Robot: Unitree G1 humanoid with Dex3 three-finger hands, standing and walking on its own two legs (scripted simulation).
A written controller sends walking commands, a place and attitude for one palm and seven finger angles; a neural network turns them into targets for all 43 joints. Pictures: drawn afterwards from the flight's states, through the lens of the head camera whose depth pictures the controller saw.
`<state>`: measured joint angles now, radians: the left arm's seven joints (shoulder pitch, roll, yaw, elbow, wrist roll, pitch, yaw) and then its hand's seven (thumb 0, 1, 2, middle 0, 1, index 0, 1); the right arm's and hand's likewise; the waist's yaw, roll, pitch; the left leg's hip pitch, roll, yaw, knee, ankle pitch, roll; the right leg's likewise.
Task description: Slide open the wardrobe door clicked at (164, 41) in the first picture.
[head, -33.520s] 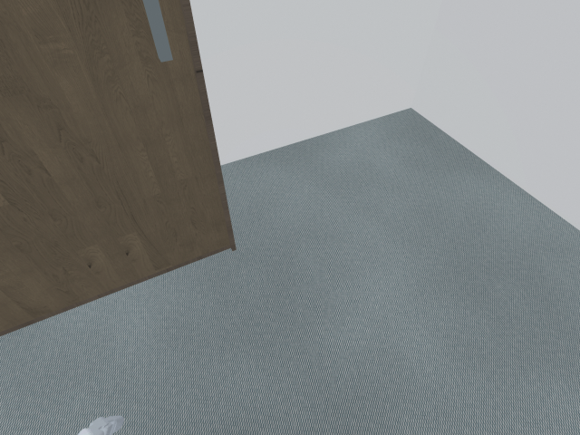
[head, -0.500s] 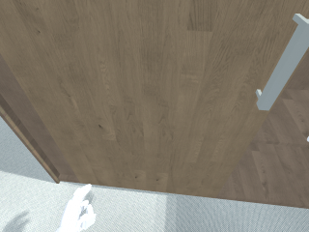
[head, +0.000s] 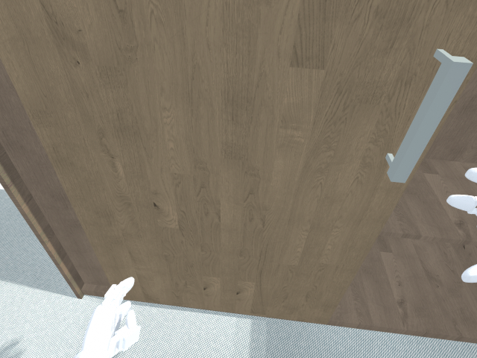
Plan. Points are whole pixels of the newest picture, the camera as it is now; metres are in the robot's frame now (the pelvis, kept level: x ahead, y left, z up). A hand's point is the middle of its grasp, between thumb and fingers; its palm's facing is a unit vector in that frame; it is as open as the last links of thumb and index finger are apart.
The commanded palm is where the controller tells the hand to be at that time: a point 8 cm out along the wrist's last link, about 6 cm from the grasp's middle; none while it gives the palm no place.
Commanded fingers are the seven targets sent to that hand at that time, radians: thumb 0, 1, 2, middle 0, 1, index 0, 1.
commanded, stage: draw the hand back to the body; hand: right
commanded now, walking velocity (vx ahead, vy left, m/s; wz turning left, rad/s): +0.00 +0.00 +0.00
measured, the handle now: (417, 120) +0.45 -0.32 +0.23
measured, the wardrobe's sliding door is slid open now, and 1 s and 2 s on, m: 0.68 0.68 0.68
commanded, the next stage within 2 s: step back with the hand held close in 1.06 s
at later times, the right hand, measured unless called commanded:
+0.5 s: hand (444, 233) +0.24 -0.28 +0.18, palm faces +0.46 +0.81 -0.35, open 10.7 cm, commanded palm +0.19 -0.31 +0.18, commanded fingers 0.00 -0.61 -0.76 0.21 0.47 0.21 0.47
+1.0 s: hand (427, 246) +0.22 -0.24 +0.17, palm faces +0.42 +0.83 -0.36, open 7.5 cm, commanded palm +0.18 -0.28 +0.18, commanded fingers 0.00 -0.90 -0.90 0.20 0.30 0.20 0.30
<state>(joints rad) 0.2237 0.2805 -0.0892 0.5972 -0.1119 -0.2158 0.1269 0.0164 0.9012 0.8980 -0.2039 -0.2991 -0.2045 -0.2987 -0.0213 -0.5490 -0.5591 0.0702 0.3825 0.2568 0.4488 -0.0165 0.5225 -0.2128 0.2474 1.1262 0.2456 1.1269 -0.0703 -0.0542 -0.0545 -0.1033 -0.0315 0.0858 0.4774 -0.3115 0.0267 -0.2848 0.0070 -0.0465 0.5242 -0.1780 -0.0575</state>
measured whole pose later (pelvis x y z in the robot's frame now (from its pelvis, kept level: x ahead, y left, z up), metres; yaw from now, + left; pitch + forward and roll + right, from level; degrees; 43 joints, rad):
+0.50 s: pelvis +0.03 +0.00 +0.01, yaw +2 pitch -4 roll +0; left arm 0.21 0.24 -0.03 0.67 -0.02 -0.14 0.06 0.02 0.90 0.90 -0.21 -0.30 -0.21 -0.30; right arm 0.36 -0.38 -0.38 -0.31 0.10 -0.07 -0.10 0.00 -0.25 -0.59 0.23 0.67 0.22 0.67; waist -0.07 -0.04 -0.01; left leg -0.02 -0.02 0.04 0.38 -0.29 0.02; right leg -0.18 0.02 -0.09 0.41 -0.17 -0.06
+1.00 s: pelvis +0.03 +0.01 +0.01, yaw +2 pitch -4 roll +0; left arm 0.18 0.23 -0.03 0.63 -0.01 -0.08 0.07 0.01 0.90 0.90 -0.20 -0.30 -0.21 -0.30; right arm 0.46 -0.36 -0.32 -0.41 0.11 -0.03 -0.09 0.01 -0.87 -0.89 0.21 0.31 0.21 0.31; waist -0.08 -0.05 -0.01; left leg 0.01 -0.03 0.05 0.35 -0.29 0.04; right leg -0.16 0.01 -0.07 0.40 -0.17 -0.04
